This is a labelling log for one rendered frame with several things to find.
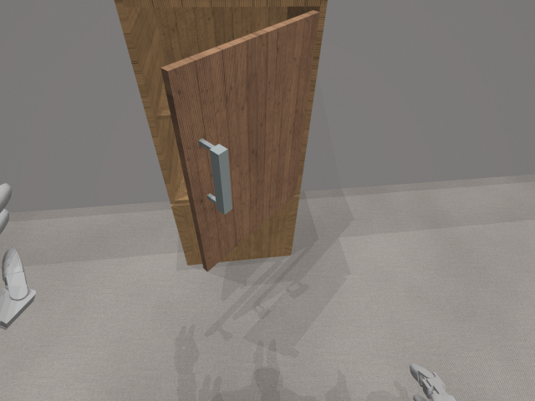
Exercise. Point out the right robot hand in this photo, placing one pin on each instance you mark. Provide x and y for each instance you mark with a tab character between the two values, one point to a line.
432	385

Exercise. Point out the cupboard door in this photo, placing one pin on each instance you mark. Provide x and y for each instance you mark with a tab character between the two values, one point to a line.
249	95

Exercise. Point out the handle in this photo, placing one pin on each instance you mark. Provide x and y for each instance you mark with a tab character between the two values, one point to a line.
221	176

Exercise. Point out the left robot hand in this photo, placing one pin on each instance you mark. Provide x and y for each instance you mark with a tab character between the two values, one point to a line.
17	296

